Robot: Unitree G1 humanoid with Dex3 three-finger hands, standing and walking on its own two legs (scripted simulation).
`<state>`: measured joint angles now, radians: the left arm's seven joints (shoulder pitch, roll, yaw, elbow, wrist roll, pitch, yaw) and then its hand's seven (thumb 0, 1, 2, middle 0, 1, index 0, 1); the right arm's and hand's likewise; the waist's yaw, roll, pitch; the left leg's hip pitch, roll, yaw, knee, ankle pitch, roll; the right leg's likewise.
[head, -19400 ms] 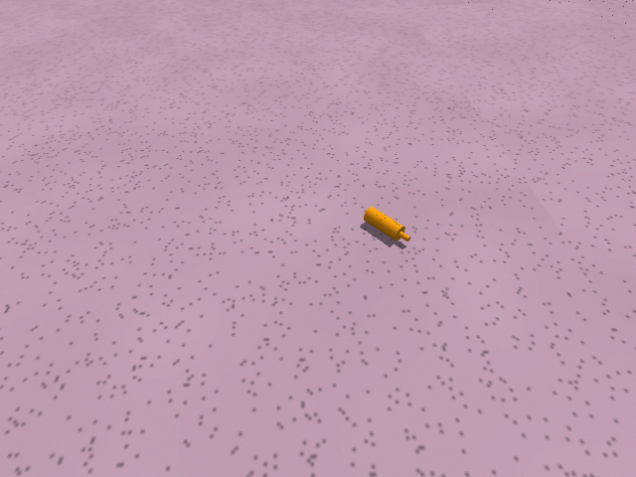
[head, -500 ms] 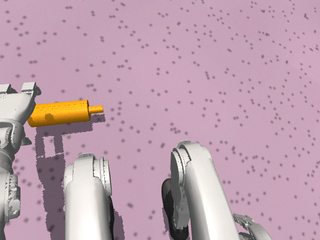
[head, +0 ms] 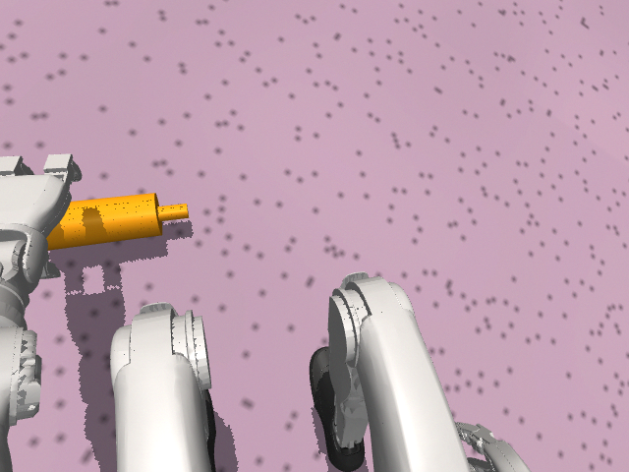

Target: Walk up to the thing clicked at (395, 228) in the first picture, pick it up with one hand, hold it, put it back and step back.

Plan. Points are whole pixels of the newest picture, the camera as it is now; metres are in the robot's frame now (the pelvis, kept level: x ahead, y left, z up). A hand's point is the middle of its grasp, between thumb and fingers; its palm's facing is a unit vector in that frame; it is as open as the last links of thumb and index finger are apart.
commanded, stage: approach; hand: left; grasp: from above
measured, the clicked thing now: (116, 219) +0.48 +0.24 -0.30
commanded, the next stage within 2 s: rest palm in 0.56 s
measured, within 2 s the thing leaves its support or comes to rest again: neither
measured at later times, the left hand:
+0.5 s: hand (69, 223) +0.45 +0.27 -0.20, palm faces -0.54 -0.06 -0.84, open 14.1 cm
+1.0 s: hand (81, 210) +0.46 +0.26 -0.20, palm faces -0.50 -0.06 -0.86, open 14.0 cm
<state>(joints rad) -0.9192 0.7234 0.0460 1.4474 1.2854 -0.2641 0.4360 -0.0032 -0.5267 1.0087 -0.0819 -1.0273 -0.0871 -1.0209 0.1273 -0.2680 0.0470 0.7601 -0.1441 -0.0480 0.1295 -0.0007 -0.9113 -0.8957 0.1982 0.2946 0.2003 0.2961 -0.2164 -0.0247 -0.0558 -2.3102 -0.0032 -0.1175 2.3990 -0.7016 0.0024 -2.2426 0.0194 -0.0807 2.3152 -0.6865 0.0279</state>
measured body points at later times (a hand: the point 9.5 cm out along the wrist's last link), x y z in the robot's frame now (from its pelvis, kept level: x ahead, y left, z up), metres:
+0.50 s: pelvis +0.00 +0.00 +0.00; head +0.25 +0.05 +0.36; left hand +0.47 +0.27 -0.15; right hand +0.01 -0.27 -0.11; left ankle +0.07 +0.12 -0.30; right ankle +0.10 -0.12 -0.30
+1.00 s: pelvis +0.00 +0.00 -0.01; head +0.25 +0.07 +0.36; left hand +0.49 +0.26 -0.15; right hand +0.05 -0.28 -0.10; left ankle +0.07 +0.12 -0.30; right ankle +0.10 -0.12 -0.30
